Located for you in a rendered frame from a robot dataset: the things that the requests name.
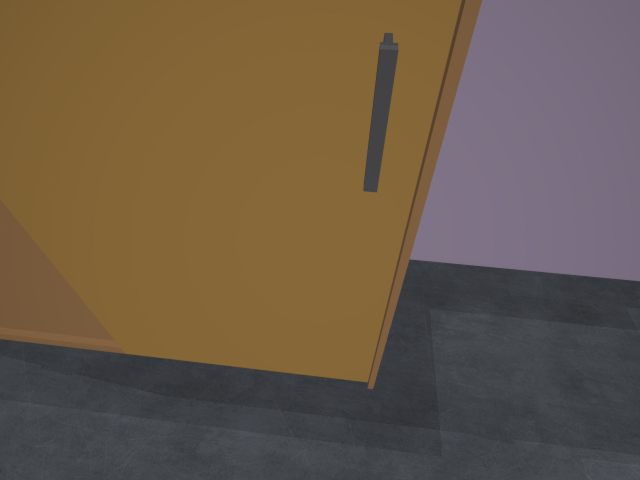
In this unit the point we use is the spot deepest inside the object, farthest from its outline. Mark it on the handle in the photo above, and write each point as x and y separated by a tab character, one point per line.
387	60

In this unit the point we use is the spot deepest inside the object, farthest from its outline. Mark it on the wardrobe door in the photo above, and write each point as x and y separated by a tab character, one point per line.
195	169
34	296

